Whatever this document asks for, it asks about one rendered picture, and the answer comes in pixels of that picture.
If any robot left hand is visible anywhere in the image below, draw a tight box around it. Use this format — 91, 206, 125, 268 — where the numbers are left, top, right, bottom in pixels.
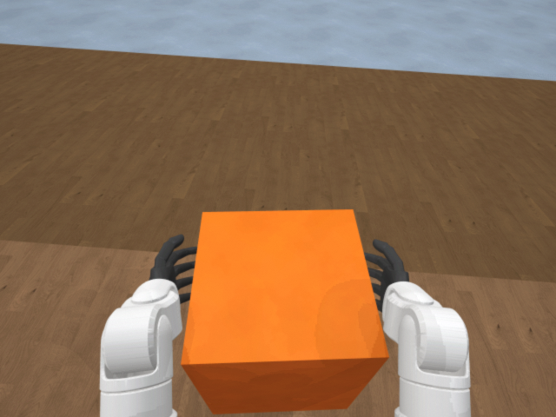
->
149, 235, 197, 304

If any robot right forearm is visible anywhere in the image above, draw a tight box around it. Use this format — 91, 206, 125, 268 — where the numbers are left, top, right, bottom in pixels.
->
382, 281, 471, 417

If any robot left forearm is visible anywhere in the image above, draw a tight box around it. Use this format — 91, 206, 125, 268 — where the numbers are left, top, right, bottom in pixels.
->
100, 279, 182, 417

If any carton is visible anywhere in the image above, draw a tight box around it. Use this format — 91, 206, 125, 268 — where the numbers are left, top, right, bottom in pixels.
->
181, 209, 389, 414

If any robot right hand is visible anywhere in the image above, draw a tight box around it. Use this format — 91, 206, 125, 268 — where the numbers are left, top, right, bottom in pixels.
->
364, 239, 409, 312

